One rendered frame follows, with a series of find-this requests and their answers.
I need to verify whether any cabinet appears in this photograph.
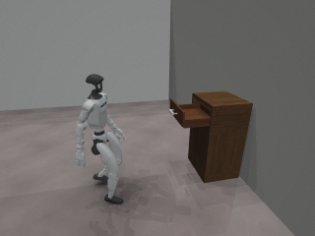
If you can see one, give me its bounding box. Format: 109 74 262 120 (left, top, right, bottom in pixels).
188 90 253 183

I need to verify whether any robot right forearm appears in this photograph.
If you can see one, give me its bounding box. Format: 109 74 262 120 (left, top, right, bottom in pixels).
76 124 85 152

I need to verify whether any robot right hand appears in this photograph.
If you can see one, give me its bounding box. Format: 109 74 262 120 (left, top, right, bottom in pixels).
75 151 87 167

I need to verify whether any robot left hand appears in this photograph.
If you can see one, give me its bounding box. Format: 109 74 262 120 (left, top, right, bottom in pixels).
113 128 126 143

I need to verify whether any left robot foot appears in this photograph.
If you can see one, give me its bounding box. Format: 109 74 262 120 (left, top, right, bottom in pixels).
93 173 108 183

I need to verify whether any robot foot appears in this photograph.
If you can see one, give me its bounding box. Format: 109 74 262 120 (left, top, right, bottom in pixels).
93 173 108 183
104 194 124 205

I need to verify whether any handle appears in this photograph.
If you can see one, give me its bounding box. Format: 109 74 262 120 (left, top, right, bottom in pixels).
168 109 177 115

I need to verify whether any right robot foot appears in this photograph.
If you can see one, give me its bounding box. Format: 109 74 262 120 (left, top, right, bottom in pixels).
104 194 124 205

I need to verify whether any robot left forearm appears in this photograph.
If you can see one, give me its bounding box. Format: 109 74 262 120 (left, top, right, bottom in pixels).
106 113 118 131

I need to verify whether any robot right upper arm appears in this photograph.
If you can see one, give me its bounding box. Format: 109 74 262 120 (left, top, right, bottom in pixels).
76 100 95 130

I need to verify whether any drawer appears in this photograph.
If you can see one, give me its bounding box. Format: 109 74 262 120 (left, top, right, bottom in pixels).
169 98 212 129

